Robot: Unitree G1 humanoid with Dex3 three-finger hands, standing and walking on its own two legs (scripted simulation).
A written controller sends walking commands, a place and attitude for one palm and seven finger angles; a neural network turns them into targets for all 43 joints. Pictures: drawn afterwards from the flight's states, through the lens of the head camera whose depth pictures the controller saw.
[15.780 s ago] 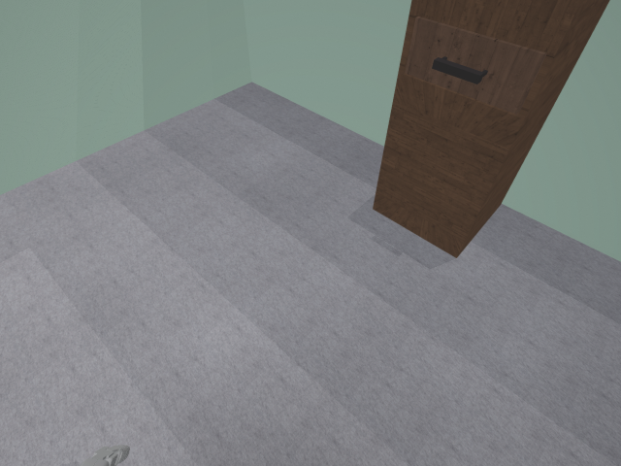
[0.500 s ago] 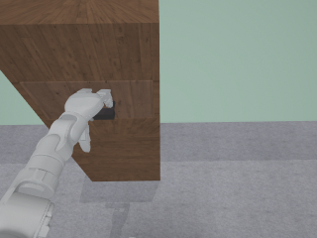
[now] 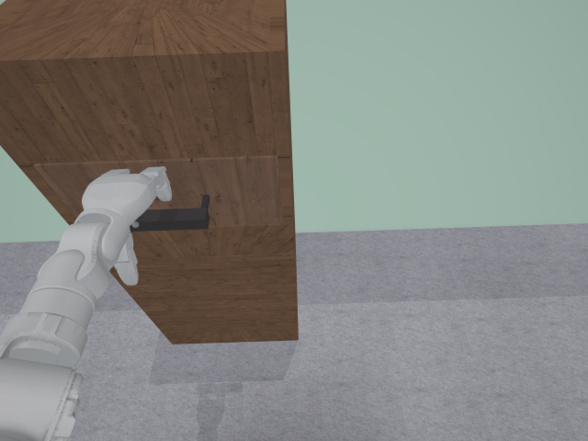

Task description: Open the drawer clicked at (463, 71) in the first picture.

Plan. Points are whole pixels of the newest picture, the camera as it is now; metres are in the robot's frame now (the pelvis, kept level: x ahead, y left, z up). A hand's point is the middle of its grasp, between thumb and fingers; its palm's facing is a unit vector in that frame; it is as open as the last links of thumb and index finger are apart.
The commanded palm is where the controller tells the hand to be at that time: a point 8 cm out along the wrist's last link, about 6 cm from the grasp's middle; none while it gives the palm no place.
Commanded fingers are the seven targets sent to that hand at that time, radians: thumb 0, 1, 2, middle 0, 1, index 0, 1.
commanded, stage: move the hooked fingers above the handle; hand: left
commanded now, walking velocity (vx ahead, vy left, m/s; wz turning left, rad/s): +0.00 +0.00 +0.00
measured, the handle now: (166, 210) +0.48 +0.25 +0.00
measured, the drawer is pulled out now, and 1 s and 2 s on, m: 0.00 0.00 0.00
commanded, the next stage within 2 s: lower the fingers behind the handle in 0.68 s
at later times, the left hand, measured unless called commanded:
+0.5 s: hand (154, 229) +0.40 +0.23 +0.05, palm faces -0.20 -0.06 -0.98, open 13.8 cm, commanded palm +0.40 +0.24 +0.12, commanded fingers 0.00 -0.50 0.30 -0.30 -1.20 -0.30 -1.20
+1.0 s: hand (114, 228) +0.40 +0.29 +0.04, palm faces -0.23 +0.00 -0.97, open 13.8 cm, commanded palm +0.41 +0.28 +0.10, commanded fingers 0.00 -0.50 0.30 -0.30 -1.20 -0.30 -1.20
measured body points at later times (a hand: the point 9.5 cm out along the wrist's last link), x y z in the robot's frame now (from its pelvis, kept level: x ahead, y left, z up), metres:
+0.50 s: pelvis +0.00 +0.01 +0.00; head +0.04 -0.01 +0.45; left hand +0.41 +0.23 +0.10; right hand +0.08 -0.26 -0.13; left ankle +0.02 +0.13 -0.72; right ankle -0.03 -0.13 -0.72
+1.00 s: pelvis +0.00 +0.00 +0.00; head +0.05 -0.01 +0.44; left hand +0.41 +0.29 +0.10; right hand +0.06 -0.28 -0.13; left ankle +0.02 +0.13 -0.72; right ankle -0.03 -0.13 -0.72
